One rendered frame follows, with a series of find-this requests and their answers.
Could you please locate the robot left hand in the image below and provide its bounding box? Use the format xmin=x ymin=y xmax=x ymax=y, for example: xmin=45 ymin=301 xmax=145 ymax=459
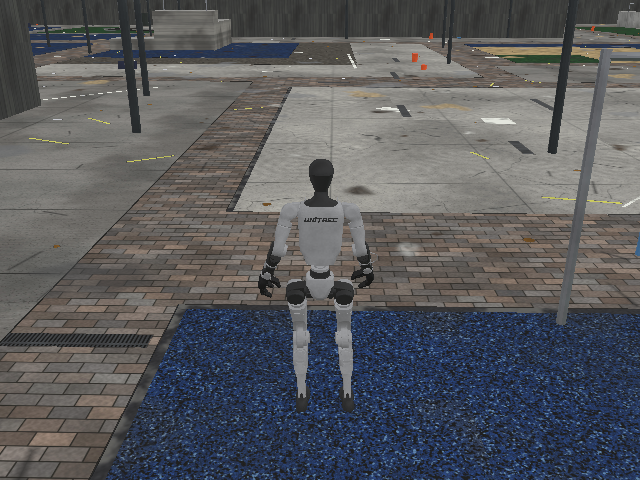
xmin=258 ymin=274 xmax=281 ymax=298

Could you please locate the robot left forearm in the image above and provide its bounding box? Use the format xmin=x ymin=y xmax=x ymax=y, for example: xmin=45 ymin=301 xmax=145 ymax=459
xmin=261 ymin=241 xmax=281 ymax=280

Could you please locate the robot right forearm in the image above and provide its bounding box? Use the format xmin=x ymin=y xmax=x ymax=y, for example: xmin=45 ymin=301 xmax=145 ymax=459
xmin=357 ymin=241 xmax=373 ymax=274

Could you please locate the left robot thigh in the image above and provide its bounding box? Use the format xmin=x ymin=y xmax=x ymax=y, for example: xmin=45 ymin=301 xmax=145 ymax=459
xmin=286 ymin=279 xmax=310 ymax=348

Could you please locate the right robot upper arm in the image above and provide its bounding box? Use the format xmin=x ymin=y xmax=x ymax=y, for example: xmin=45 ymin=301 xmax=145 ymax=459
xmin=342 ymin=202 xmax=368 ymax=257

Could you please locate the left robot upper arm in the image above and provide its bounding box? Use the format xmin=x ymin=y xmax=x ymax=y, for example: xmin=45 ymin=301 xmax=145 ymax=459
xmin=271 ymin=202 xmax=300 ymax=257

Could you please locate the robot left shin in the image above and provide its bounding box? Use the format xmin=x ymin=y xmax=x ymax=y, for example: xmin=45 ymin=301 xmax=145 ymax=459
xmin=293 ymin=331 xmax=308 ymax=398

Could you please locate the robot right hand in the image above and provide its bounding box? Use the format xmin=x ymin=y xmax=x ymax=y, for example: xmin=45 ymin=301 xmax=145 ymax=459
xmin=351 ymin=269 xmax=374 ymax=288

